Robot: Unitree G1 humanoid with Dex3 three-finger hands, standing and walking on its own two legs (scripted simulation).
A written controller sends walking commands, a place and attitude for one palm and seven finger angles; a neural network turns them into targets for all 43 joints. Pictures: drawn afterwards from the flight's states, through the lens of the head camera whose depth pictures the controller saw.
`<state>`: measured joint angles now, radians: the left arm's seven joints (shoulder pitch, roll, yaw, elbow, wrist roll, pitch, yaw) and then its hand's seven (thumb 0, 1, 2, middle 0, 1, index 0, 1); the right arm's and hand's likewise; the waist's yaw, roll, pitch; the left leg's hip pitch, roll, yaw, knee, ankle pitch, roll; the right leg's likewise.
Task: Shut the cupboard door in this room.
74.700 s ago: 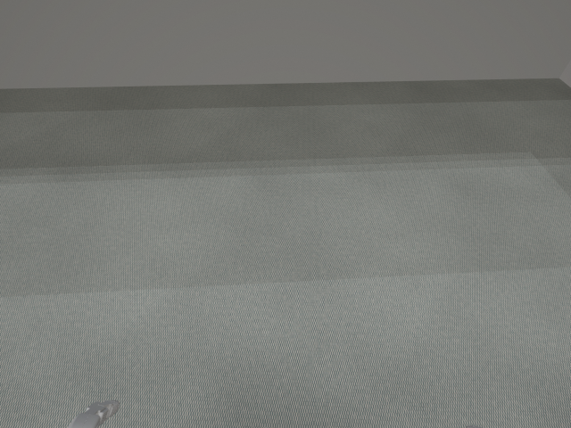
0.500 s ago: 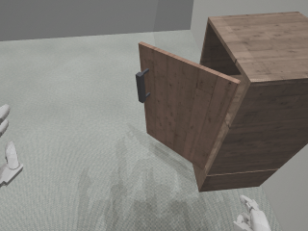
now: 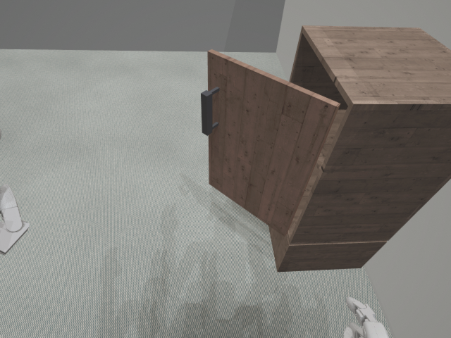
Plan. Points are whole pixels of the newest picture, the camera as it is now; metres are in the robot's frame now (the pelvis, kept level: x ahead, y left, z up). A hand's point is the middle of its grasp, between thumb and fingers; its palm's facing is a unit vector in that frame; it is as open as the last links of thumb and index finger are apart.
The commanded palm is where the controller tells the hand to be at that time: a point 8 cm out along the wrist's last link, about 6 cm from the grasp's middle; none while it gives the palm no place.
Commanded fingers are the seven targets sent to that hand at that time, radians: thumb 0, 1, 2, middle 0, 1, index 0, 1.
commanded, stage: step back with the hand held close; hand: left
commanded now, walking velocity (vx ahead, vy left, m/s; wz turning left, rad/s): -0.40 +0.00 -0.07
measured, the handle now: (211, 111) +0.76 +0.07 -0.04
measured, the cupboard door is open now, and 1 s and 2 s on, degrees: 47 47 47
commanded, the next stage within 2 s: stop stepping back and stand still in 0.48 s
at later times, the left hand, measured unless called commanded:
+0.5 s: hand out of the picture +0.08 +0.28 +0.20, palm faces +0.56 -0.64 -0.53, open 7.4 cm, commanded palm -0.01 +0.31 +0.19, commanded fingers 0.00 0.90 0.90 -0.20 -0.30 -0.20 -0.30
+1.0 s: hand out of the picture -0.02 +0.27 +0.22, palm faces +0.50 -0.79 -0.36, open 7.4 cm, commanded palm -0.09 +0.30 +0.19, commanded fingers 0.00 0.90 0.90 -0.20 -0.30 -0.20 -0.30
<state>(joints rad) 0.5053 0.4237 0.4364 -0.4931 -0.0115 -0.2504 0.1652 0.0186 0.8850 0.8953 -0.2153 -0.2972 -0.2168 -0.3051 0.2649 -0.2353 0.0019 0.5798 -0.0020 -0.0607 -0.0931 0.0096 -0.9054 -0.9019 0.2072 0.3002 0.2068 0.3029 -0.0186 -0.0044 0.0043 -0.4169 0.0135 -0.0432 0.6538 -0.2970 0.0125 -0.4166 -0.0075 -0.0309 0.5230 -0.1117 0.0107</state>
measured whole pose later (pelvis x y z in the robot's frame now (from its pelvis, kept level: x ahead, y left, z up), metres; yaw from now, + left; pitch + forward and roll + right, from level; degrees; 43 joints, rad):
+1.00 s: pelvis -0.22 +0.00 +0.03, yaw +2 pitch +0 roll -4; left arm 0.47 0.43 0.41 -0.50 -0.04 -0.15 0.18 0.02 0.89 0.90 -0.21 -0.30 -0.21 -0.30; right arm 0.26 -0.12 0.06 0.61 -0.01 -0.10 -0.05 0.01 -0.90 -0.90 0.21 0.30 0.21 0.30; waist -0.02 0.01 -0.07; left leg -0.29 0.16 0.11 0.37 -0.24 -0.02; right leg -0.30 0.04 -0.12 0.79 -0.45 -0.01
